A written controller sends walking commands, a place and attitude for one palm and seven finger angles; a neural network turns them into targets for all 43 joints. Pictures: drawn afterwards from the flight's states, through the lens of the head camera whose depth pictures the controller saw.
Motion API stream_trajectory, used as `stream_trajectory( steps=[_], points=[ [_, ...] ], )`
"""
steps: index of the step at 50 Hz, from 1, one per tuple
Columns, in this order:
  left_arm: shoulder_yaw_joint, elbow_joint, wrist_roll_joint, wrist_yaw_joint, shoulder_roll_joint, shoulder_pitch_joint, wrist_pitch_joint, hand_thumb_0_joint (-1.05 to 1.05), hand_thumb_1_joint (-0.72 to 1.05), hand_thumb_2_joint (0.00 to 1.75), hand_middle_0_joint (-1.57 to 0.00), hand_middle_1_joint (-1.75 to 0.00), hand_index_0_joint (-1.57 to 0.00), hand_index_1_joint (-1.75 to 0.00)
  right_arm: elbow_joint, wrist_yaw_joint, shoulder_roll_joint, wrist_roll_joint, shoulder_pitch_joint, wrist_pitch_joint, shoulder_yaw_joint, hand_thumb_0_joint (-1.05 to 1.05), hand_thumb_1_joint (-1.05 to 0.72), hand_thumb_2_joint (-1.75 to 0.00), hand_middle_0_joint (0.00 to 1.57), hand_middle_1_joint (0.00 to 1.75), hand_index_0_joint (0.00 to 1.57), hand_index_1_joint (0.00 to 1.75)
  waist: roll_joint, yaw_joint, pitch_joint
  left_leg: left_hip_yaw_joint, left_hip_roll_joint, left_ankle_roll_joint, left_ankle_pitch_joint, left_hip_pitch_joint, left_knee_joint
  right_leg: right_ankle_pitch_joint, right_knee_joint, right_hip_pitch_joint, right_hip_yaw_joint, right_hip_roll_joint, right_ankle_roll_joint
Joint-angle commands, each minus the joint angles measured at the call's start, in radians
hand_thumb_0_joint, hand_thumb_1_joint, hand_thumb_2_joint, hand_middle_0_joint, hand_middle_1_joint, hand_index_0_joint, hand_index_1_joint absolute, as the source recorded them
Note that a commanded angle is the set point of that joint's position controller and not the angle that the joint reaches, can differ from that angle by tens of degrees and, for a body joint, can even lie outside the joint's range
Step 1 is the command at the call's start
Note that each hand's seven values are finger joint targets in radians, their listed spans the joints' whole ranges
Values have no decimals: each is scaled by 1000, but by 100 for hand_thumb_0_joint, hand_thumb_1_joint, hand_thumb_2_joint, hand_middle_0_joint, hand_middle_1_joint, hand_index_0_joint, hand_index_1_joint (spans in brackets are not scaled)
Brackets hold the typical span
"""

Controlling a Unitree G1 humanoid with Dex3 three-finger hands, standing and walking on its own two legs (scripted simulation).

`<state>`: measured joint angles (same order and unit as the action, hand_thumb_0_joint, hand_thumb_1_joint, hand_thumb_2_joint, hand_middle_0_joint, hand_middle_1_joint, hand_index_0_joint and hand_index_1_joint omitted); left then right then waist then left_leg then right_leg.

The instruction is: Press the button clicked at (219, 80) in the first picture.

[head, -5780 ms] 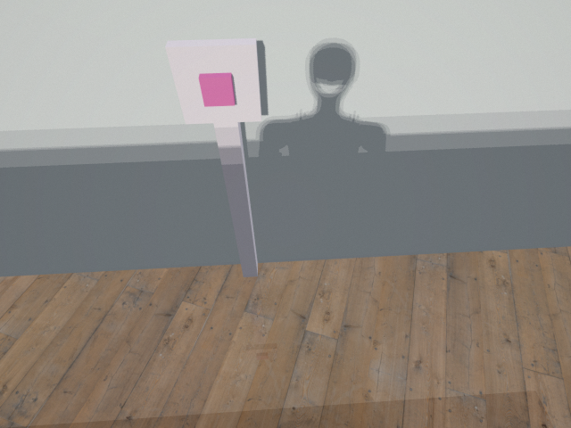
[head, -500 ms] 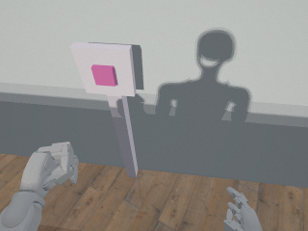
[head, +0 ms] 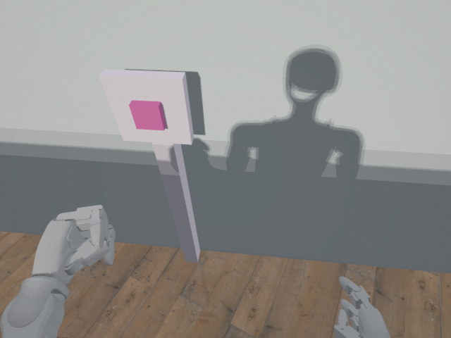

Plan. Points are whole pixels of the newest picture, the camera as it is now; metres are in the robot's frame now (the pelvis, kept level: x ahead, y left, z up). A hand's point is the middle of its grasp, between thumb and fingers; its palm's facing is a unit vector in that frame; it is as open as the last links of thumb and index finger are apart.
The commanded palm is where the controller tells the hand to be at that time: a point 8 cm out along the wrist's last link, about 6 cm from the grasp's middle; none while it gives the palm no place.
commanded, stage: aim a knuckle at the button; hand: left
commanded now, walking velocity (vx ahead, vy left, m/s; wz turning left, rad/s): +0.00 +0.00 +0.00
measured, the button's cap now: (148, 114) +0.55 +0.22 +0.11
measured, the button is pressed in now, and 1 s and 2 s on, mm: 0 0 0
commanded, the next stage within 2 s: press the button with the knuckle in 1.96 s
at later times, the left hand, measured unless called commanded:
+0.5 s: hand (126, 207) +0.30 +0.20 +0.10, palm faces -0.01 -1.00 -0.03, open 3.1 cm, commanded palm +0.28 +0.25 +0.10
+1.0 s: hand (144, 171) +0.40 +0.20 +0.09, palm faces -0.02 -1.00 -0.01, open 3.1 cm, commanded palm +0.38 +0.25 +0.09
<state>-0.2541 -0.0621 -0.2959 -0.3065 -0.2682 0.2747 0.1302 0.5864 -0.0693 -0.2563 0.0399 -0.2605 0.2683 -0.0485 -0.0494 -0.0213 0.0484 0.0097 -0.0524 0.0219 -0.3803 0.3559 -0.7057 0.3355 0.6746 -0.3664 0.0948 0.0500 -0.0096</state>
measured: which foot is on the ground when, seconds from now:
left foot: down 0.00-1.00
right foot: down 0.00-1.00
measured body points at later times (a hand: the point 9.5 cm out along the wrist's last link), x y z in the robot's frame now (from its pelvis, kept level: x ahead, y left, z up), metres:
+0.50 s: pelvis -0.01 +0.00 +0.00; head +0.00 -0.02 +0.45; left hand +0.30 +0.25 +0.10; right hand +0.15 -0.24 -0.08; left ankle -0.01 +0.13 -0.72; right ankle +0.01 -0.13 -0.72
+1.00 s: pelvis -0.01 +0.00 +0.00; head +0.04 +0.00 +0.44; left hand +0.39 +0.25 +0.09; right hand +0.09 -0.26 -0.11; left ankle -0.01 +0.13 -0.72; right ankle +0.01 -0.13 -0.72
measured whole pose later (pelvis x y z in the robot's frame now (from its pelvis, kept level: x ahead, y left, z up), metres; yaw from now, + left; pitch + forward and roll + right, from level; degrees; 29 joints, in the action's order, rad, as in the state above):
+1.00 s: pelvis -0.01 +0.00 +0.00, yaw -2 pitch +7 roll +0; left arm -0.32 0.75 -0.21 -0.30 -0.35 -0.48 0.26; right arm 0.64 -0.07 -0.27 0.03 -0.31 0.11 -0.03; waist -0.02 0.05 0.04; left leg 0.04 -0.05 0.01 -0.37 0.49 -0.73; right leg 0.32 0.72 -0.52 0.06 0.05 -0.01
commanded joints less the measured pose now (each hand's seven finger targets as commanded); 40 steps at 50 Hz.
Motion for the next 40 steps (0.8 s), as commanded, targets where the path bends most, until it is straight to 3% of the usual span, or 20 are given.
stream_trajectory(
  steps=[1, 4, 8, 10, 11, 12, 14, 16, 19, 21, 22, 23, 25, 26, 28, 30, 33, 35, 38, 40],
  points=[
    [-86, -195, -25, -1, -169, -143, 63, 0, 90, 90, -130, -150, -130, -150, -153, -9, -113, 7, 97, 70, 46, 0, -90, -90, 20, 30, 20, 30, 40, -2, 106, -8, 52, -38, 186, -5, 118, -160, -111, 78, -27, -49, 15],
    [-96, -181, -31, -9, -175, -177, 64, 0, 90, 90, -130, -150, -130, -150, -143, -13, -115, 6, 98, 71, 46, 0, -90, -90, 20, 30, 20, 30, 33, 1, 108, -5, 53, -37, 190, -6, 115, -171, -109, 73, -30, -44, 12],
    [-47, -141, -19, -7, -153, -335, 75, 0, 90, 90, -130, -150, -130, -150, -123, -23, -116, 10, 93, 67, 46, 0, -90, -90, 20, 30, 20, 30, 26, 30, 92, -8, 54, -38, 150, -16, 114, -118, -116, 31, -33, -45, 8],
    [-48, -90, -10, -1, -169, -399, 73, 0, 90, 90, -130, -150, -130, -150, -113, -29, -118, 10, 96, 65, 45, 0, -90, -90, 20, 30, 20, 30, 15, 32, 85, -11, 53, -37, 114, -10, 118, -68, -123, 14, -40, -42, 10],
    [-55, -55, -6, 1, -189, -439, 71, 0, 90, 90, -130, -150, -130, -150, -107, -32, -124, 10, 93, 60, 44, 0, -90, -90, 20, 30, 20, 30, 59, 37, 71, -16, 50, -38, 99, 8, 120, -39, -127, 16, -42, -45, 10],
    [-46, -34, -3, -1, -178, -460, 71, 0, 90, 90, -130, -150, -130, -150, -108, -33, -121, 12, 99, 59, 46, 0, -90, -90, 20, 30, 20, 30, 38, 34, 82, -11, 53, -39, 98, 1, 121, -37, -129, 15, -48, -40, 10],
    [-52, -22, 6, 3, -189, -500, 75, 0, 90, 90, -130, -150, -130, -150, -111, -34, -118, 10, 99, 57, 44, 0, -90, -90, 20, 30, 20, 30, -10, 21, 137, -11, 54, -36, 125, -21, 125, -76, -114, 38, -46, -36, 16],
    [-94, 32, 6, 11, -225, -493, 77, 0, 90, 90, -130, -150, -130, -150, -110, -32, -122, 6, 90, 49, 46, 0, -90, -90, 20, 30, 20, 30, 59, 9, 177, -11, 52, -37, 170, -10, 123, -128, -102, 83, -44, -39, 17],
    [-85, 75, 5, 9, -204, -538, 80, 0, 90, 90, -130, -150, -130, -150, -113, -26, -118, 6, 91, 38, 47, 0, -90, -90, 20, 30, 20, 30, 6, 4, 188, 0, 55, -32, 208, -17, 126, -194, -88, 85, -43, -35, 20],
    [-96, 138, 7, 12, -212, -525, 79, 0, 90, 90, -130, -150, -130, -150, -112, -22, -122, 5, 80, 25, 48, 0, -90, -90, 20, 30, 20, 30, 38, 2, 175, 2, 52, -32, 224, -4, 123, -212, -86, 90, -42, -40, 21],
    [-77, 154, 7, 10, -194, -561, 80, 0, 90, 90, -130, -150, -130, -150, -113, -20, -122, 7, 79, 20, 48, 0, -90, -90, 20, 30, 20, 30, 63, 14, 162, 6, 53, -33, 211, 7, 124, -208, -92, 79, -45, -37, 16],
    [-105, 172, 10, 12, -230, -592, 83, 0, 90, 90, -130, -150, -130, -150, -105, -21, -127, 8, 72, 14, 53, 0, -90, -90, 20, 30, 20, 30, 46, 15, 162, 10, 53, -32, 206, 10, 121, -206, -93, 76, -53, -36, 16],
    [-85, 158, 22, 14, -214, -629, 98, 0, 90, 90, -130, -150, -130, -150, -114, -17, -123, 6, 68, 6, 54, 0, -90, -90, 20, 30, 20, 30, -6, 13, 193, 11, 53, -29, 230, -11, 125, -230, -78, 77, -46, -36, 21],
    [-89, 175, 20, 17, -223, -648, 103, 0, 90, 90, -130, -150, -130, -150, -113, -16, -126, 4, 65, 2, 55, 0, -90, -90, 20, 30, 20, 30, 36, 18, 190, 8, 50, -32, 233, -5, 120, -233, -80, 82, -49, -39, 22],
    [-113, 220, 20, 19, -246, -686, 111, 0, 90, 90, -130, -150, -130, -150, -100, -17, -132, 5, 49, -10, 60, 0, -90, -90, 20, 30, 20, 30, 56, 26, 206, 13, 50, -33, 223, 0, 116, -234, -82, 79, -54, -39, 16],
    [-83, 249, 26, 15, -228, -772, 125, 0, 90, 90, -130, -150, -130, -150, -90, -20, -131, 6, 44, -21, 59, 0, -90, -90, 20, 30, 20, 30, 37, 44, 191, 12, 51, -32, 200, 2, 117, -208, -84, 51, -55, -40, 17],
    [-107, 312, 32, 17, -265, -828, 139, 0, 90, 90, -130, -150, -130, -150, -82, -21, -136, 4, 31, -36, 61, 0, -90, -90, 20, 30, 20, 30, 32, 44, 218, 16, 51, -34, 206, 7, 107, -222, -80, 64, -66, -38, 19],
    [-82, 337, 41, 13, -242, -861, 151, 0, 90, 90, -130, -150, -130, -150, -80, -19, -134, 4, 23, -45, 63, 0, -90, -90, 20, 30, 20, 30, 4, 45, 238, 15, 51, -32, 226, -4, 107, -244, -67, 55, -59, -39, 23],
    [-88, 440, 44, 14, -259, -952, 154, 0, 90, 90, -130, -150, -130, -150, -66, -19, -142, 4, 4, -65, 61, 0, -90, -90, 20, 30, 20, 30, 47, 62, 222, 9, 49, -34, 198, 22, 100, -221, -67, 30, -61, -41, 21],
    [-110, 482, 51, 15, -290, -1006, 163, 0, 90, 90, -130, -150, -130, -150, -61, -19, -145, 1, -8, -78, 63, 0, -90, -90, 20, 30, 20, 30, 25, 59, 249, 10, 51, -33, 206, 26, 94, -230, -58, 34, -64, -40, 23]
  ],
)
